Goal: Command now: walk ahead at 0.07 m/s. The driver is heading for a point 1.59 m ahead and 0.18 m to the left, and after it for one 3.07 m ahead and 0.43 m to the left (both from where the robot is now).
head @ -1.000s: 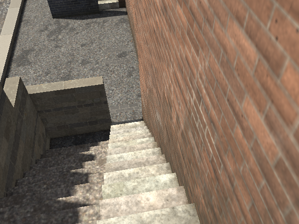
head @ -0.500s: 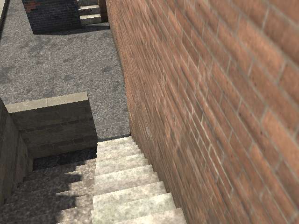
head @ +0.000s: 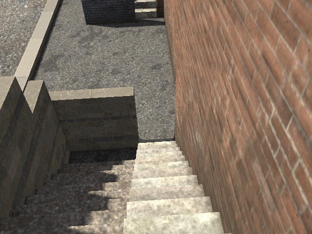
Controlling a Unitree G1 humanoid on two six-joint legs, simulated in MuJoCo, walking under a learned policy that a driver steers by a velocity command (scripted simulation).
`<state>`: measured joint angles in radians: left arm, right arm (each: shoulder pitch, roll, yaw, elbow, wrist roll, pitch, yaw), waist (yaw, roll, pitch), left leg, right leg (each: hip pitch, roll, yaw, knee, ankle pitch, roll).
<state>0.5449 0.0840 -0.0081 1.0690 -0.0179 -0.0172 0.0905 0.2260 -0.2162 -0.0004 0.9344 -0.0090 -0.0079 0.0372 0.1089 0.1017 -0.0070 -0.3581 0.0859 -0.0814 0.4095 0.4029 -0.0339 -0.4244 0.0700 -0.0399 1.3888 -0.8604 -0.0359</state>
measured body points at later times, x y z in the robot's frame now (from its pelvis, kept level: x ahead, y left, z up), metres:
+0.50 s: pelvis -0.03 -0.01 +0.00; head -0.06 -0.03 +0.44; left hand +0.08 +0.21 -0.12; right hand +0.00 -0.29 -0.15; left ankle +0.07 +0.13 -0.74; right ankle -0.08 -0.10 -0.60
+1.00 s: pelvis -0.02 +0.05 -0.06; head -0.04 +0.06 +0.39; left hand +0.06 +0.29 -0.21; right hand -0.09 -0.17 -0.21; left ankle +0.07 +0.15 -0.80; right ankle -0.06 -0.04 -0.53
